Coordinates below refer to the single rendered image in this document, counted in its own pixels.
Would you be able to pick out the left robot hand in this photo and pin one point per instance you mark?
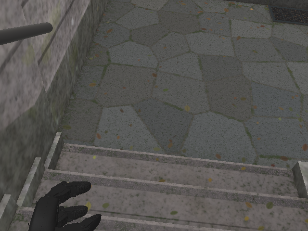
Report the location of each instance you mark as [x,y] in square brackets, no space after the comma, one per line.
[48,215]

